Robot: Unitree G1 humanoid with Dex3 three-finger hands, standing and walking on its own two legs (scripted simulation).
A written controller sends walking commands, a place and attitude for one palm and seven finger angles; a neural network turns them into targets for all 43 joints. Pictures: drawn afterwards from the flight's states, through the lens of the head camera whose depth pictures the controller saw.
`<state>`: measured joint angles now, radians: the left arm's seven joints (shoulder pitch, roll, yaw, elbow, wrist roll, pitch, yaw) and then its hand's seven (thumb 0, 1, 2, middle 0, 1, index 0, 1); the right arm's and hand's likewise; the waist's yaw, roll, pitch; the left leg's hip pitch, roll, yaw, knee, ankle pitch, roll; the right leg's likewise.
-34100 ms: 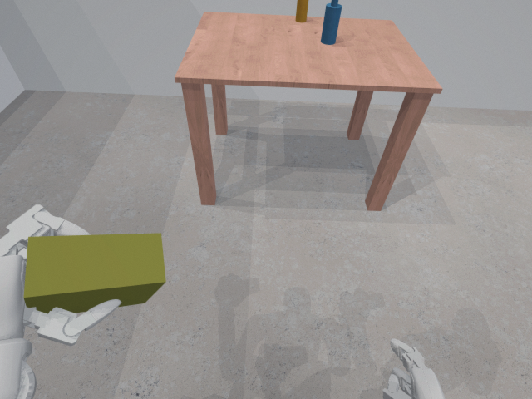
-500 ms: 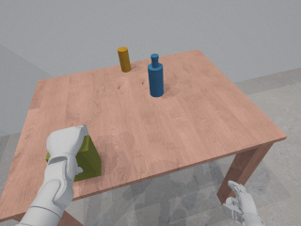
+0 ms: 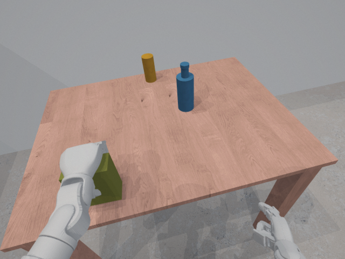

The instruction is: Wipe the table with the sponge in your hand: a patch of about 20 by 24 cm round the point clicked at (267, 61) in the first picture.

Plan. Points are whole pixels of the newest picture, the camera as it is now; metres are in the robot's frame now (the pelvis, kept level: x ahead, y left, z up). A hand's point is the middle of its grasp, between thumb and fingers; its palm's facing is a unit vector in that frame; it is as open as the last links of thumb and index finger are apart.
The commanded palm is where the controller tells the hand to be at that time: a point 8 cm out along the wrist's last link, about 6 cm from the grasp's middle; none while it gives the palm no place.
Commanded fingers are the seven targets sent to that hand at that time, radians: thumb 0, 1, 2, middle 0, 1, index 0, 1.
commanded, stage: lower the sponge onto the table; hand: left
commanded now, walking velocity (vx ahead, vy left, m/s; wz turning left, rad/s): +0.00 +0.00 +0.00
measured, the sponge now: (97, 185) +0.28 +0.25 +0.00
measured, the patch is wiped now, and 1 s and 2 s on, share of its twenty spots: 0.00 0.00 0.00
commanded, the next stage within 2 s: wipe forward along the first lane in 1.38 s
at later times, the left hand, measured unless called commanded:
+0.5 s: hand (93, 174) +0.28 +0.25 +0.05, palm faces -0.03 -0.08 -1.00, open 10.1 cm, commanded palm +0.25 +0.24 +0.12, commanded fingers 0.00 0.10 1.30 -1.20 -1.60 -1.20 -1.60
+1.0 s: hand (96, 181) +0.27 +0.24 +0.03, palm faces -0.06 -0.08 -0.99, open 10.1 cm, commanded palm +0.25 +0.24 +0.10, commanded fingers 0.00 0.10 1.30 -1.20 -1.60 -1.20 -1.60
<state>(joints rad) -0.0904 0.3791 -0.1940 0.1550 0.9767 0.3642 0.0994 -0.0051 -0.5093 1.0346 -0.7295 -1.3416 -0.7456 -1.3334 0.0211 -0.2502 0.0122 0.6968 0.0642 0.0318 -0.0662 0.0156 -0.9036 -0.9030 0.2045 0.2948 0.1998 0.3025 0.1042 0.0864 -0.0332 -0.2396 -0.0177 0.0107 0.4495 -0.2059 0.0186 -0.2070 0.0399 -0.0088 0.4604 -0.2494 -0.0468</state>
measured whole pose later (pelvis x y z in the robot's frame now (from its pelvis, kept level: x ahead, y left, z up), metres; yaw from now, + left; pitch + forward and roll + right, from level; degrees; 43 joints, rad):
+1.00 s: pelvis +0.00 -0.01 +0.00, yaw +0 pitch +0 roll +0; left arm -0.05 0.35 -0.19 0.22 0.99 0.34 0.13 -0.01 -0.51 1.03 -0.73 -1.34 -0.74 -1.33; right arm 0.04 -0.26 0.00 0.70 0.06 0.04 -0.06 0.02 -0.90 -0.90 0.20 0.29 0.20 0.30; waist 0.09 0.08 -0.04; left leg -0.25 0.00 0.01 0.47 -0.21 0.01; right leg -0.22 0.05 -0.01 0.47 -0.25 -0.06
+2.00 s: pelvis -0.02 -0.01 -0.01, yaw +1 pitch +4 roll +0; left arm -0.37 0.35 -0.16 0.64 1.03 0.28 0.20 0.00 -0.53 1.04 -0.76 -1.31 -0.78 -1.30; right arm 0.13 -0.26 -0.01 0.71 0.09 0.10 -0.07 0.01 -0.90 -0.90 0.21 0.29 0.20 0.30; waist 0.05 0.07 -0.09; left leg -0.43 -0.01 -0.01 0.57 -0.23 0.01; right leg -0.39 0.05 -0.04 0.58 -0.27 -0.06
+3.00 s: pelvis -0.01 +0.02 -0.02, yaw +0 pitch +14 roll -2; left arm -0.80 0.52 -0.03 1.13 1.08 0.16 0.23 0.02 -0.57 1.09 -0.77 -1.29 -0.77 -1.33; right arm 0.26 -0.27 -0.01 0.71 0.08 0.10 -0.03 0.01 -0.90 -0.90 0.21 0.29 0.20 0.30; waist -0.07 0.04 -0.14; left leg -0.67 0.00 -0.01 0.69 -0.27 0.04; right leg -0.60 0.06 -0.03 0.62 -0.28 -0.03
